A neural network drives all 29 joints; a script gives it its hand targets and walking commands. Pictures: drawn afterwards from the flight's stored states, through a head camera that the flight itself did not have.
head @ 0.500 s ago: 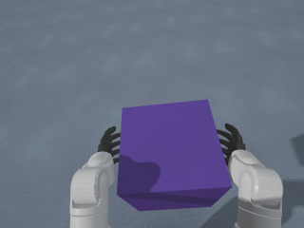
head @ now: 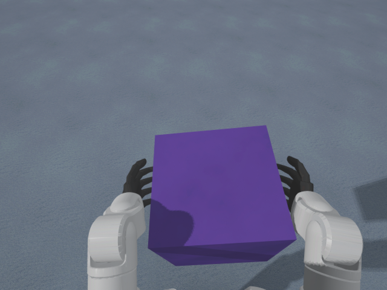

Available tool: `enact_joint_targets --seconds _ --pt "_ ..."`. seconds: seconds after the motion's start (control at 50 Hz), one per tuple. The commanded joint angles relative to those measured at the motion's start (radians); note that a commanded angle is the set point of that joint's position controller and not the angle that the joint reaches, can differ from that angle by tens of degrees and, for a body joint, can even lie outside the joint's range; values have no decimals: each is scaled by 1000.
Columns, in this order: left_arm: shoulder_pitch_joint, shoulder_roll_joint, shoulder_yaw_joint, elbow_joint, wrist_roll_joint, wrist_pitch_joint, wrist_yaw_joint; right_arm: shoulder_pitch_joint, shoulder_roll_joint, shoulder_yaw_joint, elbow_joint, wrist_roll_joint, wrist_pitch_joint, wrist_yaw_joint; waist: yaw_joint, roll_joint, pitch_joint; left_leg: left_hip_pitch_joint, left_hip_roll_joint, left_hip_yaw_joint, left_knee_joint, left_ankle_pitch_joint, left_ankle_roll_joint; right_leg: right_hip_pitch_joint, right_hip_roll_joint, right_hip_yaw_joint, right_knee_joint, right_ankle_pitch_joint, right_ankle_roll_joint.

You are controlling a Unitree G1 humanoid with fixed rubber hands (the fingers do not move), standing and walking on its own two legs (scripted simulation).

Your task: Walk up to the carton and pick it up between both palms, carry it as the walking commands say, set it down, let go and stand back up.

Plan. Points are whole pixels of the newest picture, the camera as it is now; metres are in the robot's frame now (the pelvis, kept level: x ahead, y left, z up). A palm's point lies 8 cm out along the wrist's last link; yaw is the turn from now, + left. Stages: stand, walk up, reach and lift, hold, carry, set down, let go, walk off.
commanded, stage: carry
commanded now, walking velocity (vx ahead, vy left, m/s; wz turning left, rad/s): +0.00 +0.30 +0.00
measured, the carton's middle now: (215, 203) +0.29 -0.01 +0.03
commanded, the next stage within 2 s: none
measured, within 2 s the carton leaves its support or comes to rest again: neither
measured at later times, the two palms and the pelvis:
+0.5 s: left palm (39, 225) +0.21 +0.30 +0.07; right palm (213, 226) +0.21 +0.00 +0.09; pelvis -0.05 +0.16 +0.00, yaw -1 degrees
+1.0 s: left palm out of the picture +0.18 +0.42 +0.08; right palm (139, 254) +0.17 +0.12 +0.08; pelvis -0.09 +0.29 +0.00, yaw -3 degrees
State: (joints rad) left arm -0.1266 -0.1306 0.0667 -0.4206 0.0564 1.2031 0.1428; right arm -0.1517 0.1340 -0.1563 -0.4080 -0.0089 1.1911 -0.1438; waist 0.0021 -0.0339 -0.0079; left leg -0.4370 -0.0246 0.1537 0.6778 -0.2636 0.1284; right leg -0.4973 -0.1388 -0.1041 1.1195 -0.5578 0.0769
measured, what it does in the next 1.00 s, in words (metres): steps to the left: right foot, then left foot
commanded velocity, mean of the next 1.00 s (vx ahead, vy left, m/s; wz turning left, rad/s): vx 0.00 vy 0.30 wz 0.00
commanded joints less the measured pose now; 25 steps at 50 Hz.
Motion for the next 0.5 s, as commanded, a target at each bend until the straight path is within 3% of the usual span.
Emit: enact_joint_targets --seconds 0.0,0.02,0.04,0.06,0.08,0.1,0.12,0.14,0.16,0.18,0.2,0.22,0.24,0.26,0.28,0.3,0.32,0.34,0.36,0.38,0.4,0.42,0.44,0.46,0.48 --pt "-468 -917 -678 -196 -344 -25 -119 -418 881 688 -166 285 -15 161 10 220 -450 315 237 -199 -378 169 -92 24 67 -54 -87 25 -65" --pt "-424 -913 -660 -192 -335 -25 -125 -418 890 711 -195 298 -17 160 16 202 -456 279 235 -192 -411 238 -119 92 74 -71 -179 -1 -84" --pt "-446 -898 -667 -222 -336 -30 -121 -444 871 699 -210 293 -16 163 32 261 -433 171 200 -115 -453 296 -268 244 71 -119 -341 -41 -103" --pt "-447 -903 -655 -186 -332 -22 -119 -451 866 697 -188 280 -7 158 42 295 -403 -5 151 -21 -449 329 -380 461 68 -131 -524 -57 -140" --pt "-405 -904 -640 -164 -333 -22 -125 -438 855 702 -217 270 -8 148 74 149 -429 -118 41 80 -262 296 -462 631 -10 -38 -817 20 -195" --pt "-383 -877 -597 -143 -309 -20 -125 -445 850 736 -209 296 2 146 47 -374 -490 -175 68 -52 374 -201 -311 556 -385 524 -813 30 -297" --pt "-413 -900 -606 -135 -313 -17 -136 -520 878 754 -221 303 7 156 30 -451 -356 -332 90 -280 569 -293 -221 371 -540 728 -880 82 -385" --pt "-440 -927 -630 -160 -335 -23 -135 -544 902 744 -213 315 2 150 23 -247 -320 -297 121 -408 668 -276 -164 269 -459 609 -845 87 -365" --pt "-383 -939 -595 -55 -323 -11 -145 -618 839 750 -265 303 -4 147 10 -224 -273 -243 114 -350 647 -188 -172 201 -404 495 -856 55 -306" --pt "-472 -959 -604 -136 -339 -25 -143 -653 906 761 -256 319 -8 140 -5 -220 -293 -188 108 -307 545 -151 -152 218 -323 337 -793 156 -214" --pt "-472 -933 -596 -107 -334 -20 -145 -616 872 733 -215 295 -2 136 -11 -212 -286 -123 103 -219 349 -131 -125 185 -300 267 -770 247 -185" --pt "-409 -899 -591 -118 -333 -19 -141 -509 866 746 -181 284 11 130 -14 -242 -334 -44 70 -167 200 -153 -98 234 -252 173 -700 504 -157" --pt "-440 -881 -588 -187 -337 -25 -141 -494 897 763 -195 297 13 132 -6 -323 -347 -6 42 -107 171 -170 -96 235 -237 132 -706 578 -141" --pt "-376 -903 -586 -147 -318 -23 -137 -483 891 767 -235 299 6 130 -1 -338 -388 20 46 -96 54 -180 -90 294 -235 115 -667 703 -126" --pt "-356 -884 -579 -149 -307 -21 -131 -432 880 757 -206 296 7 130 7 -295 -396 -1 11 -49 -69 -207 -97 390 -237 145 -632 830 -148" --pt "-362 -894 -584 -135 -302 -14 -126 -484 879 761 -228 310 5 134 -1 -256 -467 153 14 -58 -194 -147 -93 354 -202 77 -522 773 -107" --pt "-400 -909 -596 -205 -315 -25 -129 -485 917 767 -245 336 -4 144 -7 -119 -506 284 84 -124 -304 -64 -97 270 -165 44 -427 556 -79" --pt "-358 -889 -603 -185 -306 -14 -123 -423 891 736 -216 325 2 143 -16 194 -491 437 275 -347 -283 327 -30 -3 -62 -18 -280 171 -15" --pt "-398 -927 -633 -207 -310 -18 -120 -463 908 736 -254 340 -8 147 -9 402 -448 454 374 -464 -240 667 39 -192 43 -35 -70 -163 -1" --pt "-453 -941 -659 -223 -328 -29 -130 -468 913 732 -245 331 -14 159 0 354 -440 427 389 -395 -184 895 59 -189 51 15 70 -192 -12" --pt "-460 -939 -701 -274 -348 -44 -125 -434 920 723 -234 324 -20 166 -16 298 -472 436 336 -272 -167 803 61 -162 42 34 101 -135 -24" --pt "-489 -957 -700 -281 -346 -53 -123 -484 935 735 -265 333 -32 166 -10 284 -474 460 308 -228 -152 722 53 -183 51 16 106 -68 -25" --pt "-526 -977 -721 -293 -366 -52 -130 -410 935 712 -218 300 -28 165 -12 241 -456 473 284 -226 -130 778 59 -202 49 6 83 -33 -27" --pt "-501 -966 -715 -279 -360 -54 -127 -388 921 711 -222 306 -36 171 -1 247 -465 475 249 -183 -120 725 46 -191 41 -8 74 -9 -32" --pt "-495 -965 -721 -282 -359 -53 -126 -388 907 711 -236 298 -36 168 0 225 -458 458 231 -187 -137 691 40 -164 46 -8 73 7 -37"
